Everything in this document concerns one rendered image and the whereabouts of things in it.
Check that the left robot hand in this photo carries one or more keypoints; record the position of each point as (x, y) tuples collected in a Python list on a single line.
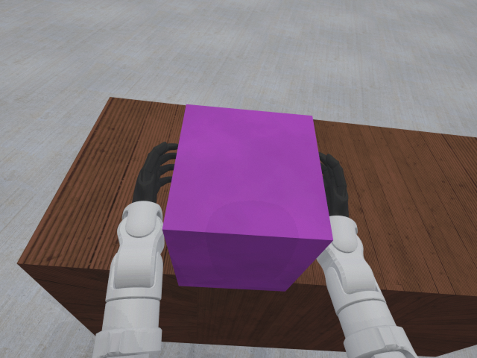
[(149, 182)]

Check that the right robot hand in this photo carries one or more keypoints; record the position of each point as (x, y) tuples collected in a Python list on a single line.
[(335, 185)]

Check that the robot left forearm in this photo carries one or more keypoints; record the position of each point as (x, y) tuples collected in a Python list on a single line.
[(131, 316)]

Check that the pedestal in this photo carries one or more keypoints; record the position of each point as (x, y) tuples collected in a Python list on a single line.
[(412, 195)]

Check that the carton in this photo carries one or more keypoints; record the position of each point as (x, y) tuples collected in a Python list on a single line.
[(247, 205)]

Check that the robot right forearm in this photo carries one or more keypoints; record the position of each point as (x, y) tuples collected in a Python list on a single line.
[(368, 326)]

